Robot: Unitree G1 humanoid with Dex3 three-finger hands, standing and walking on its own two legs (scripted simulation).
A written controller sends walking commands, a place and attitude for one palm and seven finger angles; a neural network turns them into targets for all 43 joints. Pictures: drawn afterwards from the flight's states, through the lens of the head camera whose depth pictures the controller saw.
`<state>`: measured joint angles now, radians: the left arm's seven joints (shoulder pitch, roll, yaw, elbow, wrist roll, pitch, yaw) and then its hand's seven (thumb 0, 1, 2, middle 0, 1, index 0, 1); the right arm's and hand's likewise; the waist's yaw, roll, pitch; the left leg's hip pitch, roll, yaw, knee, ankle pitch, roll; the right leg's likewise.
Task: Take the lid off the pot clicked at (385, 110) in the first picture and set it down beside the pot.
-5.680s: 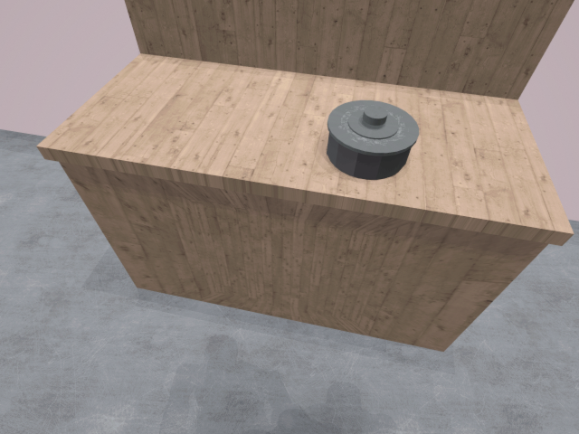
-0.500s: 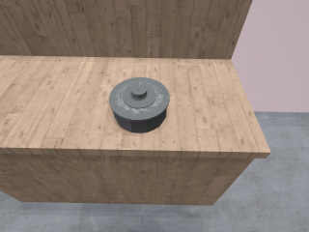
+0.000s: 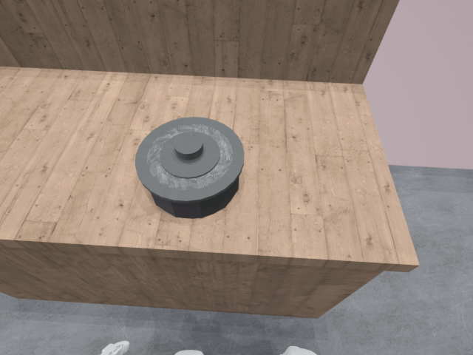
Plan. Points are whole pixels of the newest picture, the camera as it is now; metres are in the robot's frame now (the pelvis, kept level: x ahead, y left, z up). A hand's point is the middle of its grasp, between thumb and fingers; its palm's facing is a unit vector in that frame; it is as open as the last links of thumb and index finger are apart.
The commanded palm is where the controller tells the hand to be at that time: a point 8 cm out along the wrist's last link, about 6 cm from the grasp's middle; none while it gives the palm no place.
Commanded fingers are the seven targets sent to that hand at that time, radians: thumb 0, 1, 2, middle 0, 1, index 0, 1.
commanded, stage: come to a stop and stand still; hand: left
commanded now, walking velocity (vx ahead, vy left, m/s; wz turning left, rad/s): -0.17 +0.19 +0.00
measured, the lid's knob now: (188, 146) +0.44 +0.11 +0.08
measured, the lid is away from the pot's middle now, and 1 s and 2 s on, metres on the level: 0.00 0.00 0.00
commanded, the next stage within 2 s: look again from close up in 0.78 s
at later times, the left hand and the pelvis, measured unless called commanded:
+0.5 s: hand out of the picture +0.06 +0.19 -0.15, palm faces -0.03 -0.96 -0.28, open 7.4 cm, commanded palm none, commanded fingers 0.00 0.90 0.90 -0.20 -0.30 -0.20 -0.30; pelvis +0.00 -0.01 +0.02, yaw -3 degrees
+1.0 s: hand out of the picture +0.02 +0.16 -0.15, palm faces -0.06 -0.97 -0.22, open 7.4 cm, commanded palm none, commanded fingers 0.00 0.90 0.90 -0.20 -0.30 -0.20 -0.30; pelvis +0.00 -0.02 +0.02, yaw -3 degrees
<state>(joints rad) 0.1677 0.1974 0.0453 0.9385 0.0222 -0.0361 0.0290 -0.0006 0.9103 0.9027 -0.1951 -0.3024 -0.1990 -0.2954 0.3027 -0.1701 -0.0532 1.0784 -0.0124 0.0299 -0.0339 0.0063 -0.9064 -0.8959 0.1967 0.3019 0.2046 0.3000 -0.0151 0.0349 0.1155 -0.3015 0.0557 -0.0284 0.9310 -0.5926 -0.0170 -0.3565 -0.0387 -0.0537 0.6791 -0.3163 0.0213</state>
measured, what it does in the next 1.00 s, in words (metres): steps on the spot: left foot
